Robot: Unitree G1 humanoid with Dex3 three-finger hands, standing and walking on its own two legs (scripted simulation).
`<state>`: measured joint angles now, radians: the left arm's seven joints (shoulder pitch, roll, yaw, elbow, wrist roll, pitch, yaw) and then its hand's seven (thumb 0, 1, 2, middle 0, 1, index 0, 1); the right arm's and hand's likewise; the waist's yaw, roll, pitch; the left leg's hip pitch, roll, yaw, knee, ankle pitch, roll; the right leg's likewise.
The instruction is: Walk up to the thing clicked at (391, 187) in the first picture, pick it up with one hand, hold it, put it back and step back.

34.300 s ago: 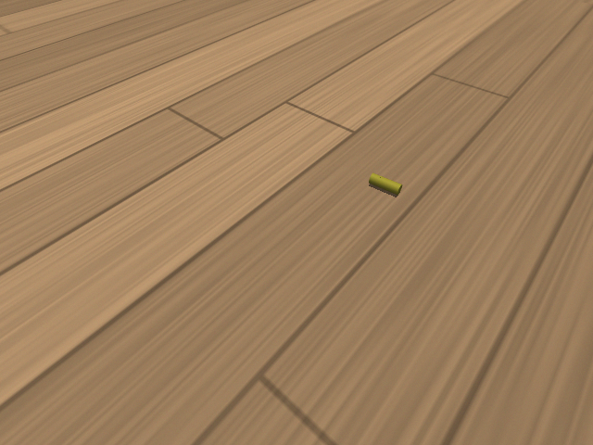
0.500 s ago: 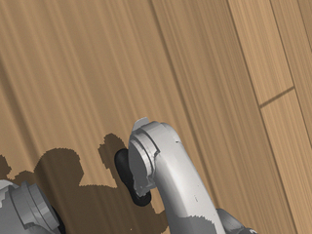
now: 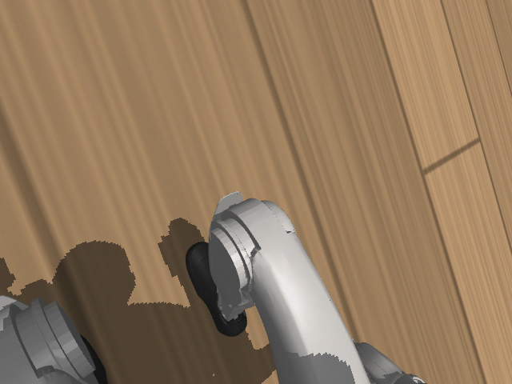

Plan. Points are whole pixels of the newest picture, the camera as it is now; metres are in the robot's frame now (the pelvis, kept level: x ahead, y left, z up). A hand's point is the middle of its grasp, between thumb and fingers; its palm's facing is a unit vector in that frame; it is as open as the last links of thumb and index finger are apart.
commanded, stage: close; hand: left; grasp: from above
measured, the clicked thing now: out of the picture +0.49 +0.33 -0.28
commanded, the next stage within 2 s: settle in 1.30 s
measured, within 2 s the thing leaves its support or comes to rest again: leaves its support in 1.72 s
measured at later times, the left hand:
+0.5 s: hand out of the picture +0.48 +0.33 -0.26, palm faces -0.44 -0.13 -0.89, open 11.2 cm
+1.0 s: hand out of the picture +0.47 +0.33 -0.26, palm faces -0.45 -0.13 -0.88, open 8.7 cm
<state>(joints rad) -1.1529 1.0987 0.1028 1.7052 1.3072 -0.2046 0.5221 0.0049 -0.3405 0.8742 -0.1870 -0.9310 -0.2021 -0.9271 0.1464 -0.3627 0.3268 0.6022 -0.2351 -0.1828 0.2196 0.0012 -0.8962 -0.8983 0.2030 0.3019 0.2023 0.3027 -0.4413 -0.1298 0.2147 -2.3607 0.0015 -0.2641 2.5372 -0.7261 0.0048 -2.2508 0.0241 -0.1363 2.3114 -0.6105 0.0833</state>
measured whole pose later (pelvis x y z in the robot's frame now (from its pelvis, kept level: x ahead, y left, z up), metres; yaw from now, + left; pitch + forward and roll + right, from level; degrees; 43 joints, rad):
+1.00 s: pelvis +0.00 +0.00 +0.00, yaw -1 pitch +29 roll -17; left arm -1.15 1.11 0.09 1.69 1.31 -0.22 0.53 0.01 0.25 0.51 -0.62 -0.64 -0.65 -0.60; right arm 0.13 -0.36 0.35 0.59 -0.24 -0.17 0.21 0.00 -0.89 -0.90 0.20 0.30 0.20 0.30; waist -0.44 -0.14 0.22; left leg -2.36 0.00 -0.27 2.53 -0.72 0.01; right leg -2.24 0.02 -0.14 2.30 -0.60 0.08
